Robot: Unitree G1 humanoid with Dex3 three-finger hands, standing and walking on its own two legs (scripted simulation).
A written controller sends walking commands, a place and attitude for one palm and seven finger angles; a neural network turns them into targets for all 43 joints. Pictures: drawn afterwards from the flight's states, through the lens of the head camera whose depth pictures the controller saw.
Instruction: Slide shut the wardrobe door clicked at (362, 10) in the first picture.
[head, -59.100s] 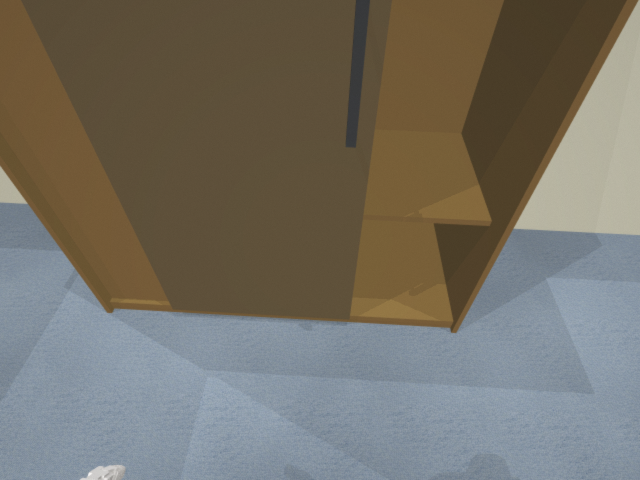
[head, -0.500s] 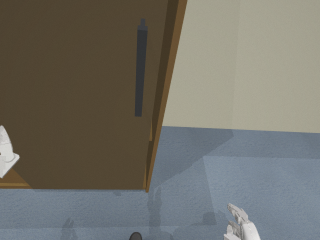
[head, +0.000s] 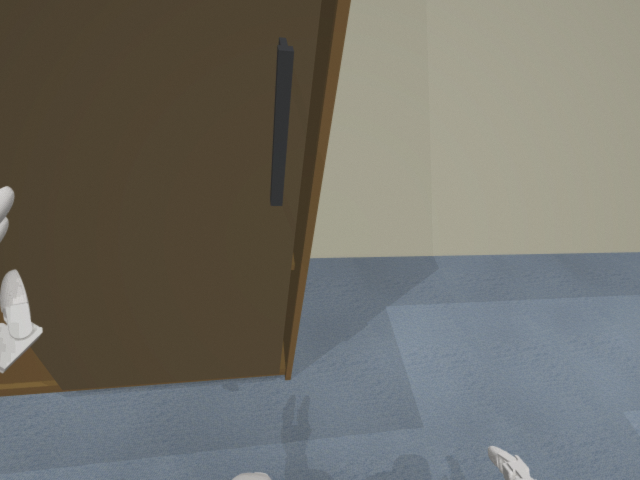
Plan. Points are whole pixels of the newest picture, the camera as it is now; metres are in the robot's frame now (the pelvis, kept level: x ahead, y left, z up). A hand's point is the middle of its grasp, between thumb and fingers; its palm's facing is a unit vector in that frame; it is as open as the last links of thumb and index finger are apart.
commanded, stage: stop stepping back and stand still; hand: left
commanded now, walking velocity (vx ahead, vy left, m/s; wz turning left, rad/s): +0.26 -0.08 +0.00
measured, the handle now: (279, 129) +0.57 +0.14 +0.17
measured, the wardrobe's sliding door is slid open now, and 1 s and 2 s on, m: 0.02 0.02 0.02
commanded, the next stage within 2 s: let the arm hang, fingers relaxed in 1.22 s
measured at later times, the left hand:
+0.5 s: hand out of the picture +0.13 +0.33 +0.16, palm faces +0.61 -0.72 -0.33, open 7.4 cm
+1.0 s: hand out of the picture +0.17 +0.34 +0.17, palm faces +0.51 -0.74 -0.45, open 7.4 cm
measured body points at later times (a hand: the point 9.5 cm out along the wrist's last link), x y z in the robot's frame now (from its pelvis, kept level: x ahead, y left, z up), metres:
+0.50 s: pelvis -0.04 +0.03 -0.02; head -0.06 +0.06 +0.43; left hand +0.09 +0.37 +0.18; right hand +0.12 -0.20 -0.10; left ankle -0.02 +0.15 -0.74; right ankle -0.02 -0.12 -0.73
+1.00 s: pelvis -0.01 +0.05 +0.00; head +0.00 +0.07 +0.45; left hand +0.14 +0.37 +0.19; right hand +0.17 -0.16 -0.08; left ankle -0.02 +0.15 -0.73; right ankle +0.01 -0.07 -0.73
